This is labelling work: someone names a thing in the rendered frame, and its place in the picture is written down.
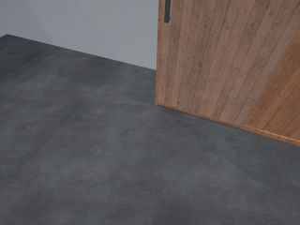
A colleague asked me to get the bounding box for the wardrobe door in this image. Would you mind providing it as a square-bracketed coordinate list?
[244, 32, 300, 141]
[157, 0, 300, 127]

